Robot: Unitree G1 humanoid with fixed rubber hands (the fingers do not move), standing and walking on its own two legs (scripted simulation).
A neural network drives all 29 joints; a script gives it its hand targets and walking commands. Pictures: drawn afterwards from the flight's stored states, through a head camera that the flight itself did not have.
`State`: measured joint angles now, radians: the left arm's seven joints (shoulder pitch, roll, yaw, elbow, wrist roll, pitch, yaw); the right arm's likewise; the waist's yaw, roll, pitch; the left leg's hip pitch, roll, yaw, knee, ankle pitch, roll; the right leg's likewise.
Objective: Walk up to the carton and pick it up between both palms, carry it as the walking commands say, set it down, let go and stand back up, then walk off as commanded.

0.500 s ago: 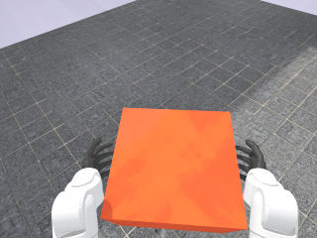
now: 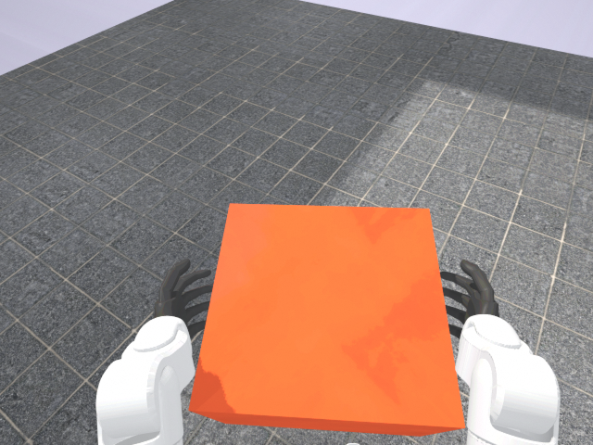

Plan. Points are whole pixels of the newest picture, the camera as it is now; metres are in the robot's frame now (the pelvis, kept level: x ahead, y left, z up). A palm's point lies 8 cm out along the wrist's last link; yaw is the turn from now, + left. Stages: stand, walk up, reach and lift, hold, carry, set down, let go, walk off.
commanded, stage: carry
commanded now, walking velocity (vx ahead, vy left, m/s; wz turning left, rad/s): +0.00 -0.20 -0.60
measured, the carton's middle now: (324, 319) +0.31 -0.02 +0.01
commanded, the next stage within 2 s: none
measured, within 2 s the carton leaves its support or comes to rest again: neither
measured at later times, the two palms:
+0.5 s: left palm (412, 263) +0.34 -0.13 +0.08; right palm out of the picture +0.24 -0.46 +0.09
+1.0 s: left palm out of the picture +0.30 -0.39 +0.09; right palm out of the picture +0.11 -0.68 +0.11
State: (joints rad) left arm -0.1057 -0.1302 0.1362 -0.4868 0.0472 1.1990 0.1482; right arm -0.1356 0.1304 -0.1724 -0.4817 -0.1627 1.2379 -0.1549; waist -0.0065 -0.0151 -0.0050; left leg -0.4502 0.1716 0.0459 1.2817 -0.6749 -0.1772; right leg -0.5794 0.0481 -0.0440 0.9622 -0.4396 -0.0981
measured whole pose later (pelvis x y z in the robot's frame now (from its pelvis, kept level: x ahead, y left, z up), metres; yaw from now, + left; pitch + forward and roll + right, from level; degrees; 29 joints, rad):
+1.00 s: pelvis -0.01 -0.39 +0.00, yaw -34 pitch +2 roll -1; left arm -0.10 -0.13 0.15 -0.52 0.04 1.20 0.16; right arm -0.14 0.13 -0.16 -0.47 -0.16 1.20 -0.15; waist -0.01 -0.01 -0.01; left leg -0.38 0.30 0.08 0.94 -0.51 -0.14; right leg -0.55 0.02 -0.04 0.85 -0.31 0.01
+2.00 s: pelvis -0.23 -0.41 +0.04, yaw -42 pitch -4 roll +1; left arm -0.09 -0.13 0.14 -0.47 0.07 1.28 0.15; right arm -0.14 0.13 -0.17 -0.43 -0.16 1.29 -0.16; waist -0.01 -0.05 -0.04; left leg -0.32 0.01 0.07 0.60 -0.20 0.03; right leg -0.47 0.09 -0.02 0.91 -0.30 0.13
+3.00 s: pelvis -0.26 -0.34 +0.03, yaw -41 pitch -2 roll -1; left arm -0.11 -0.13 0.14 -0.38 0.10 1.23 0.15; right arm -0.14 0.13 -0.18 -0.30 -0.16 1.18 -0.14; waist -0.01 -0.04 -0.05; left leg -0.35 -0.03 0.08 0.68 -0.31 0.08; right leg -0.38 0.01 -0.02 0.61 -0.20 0.00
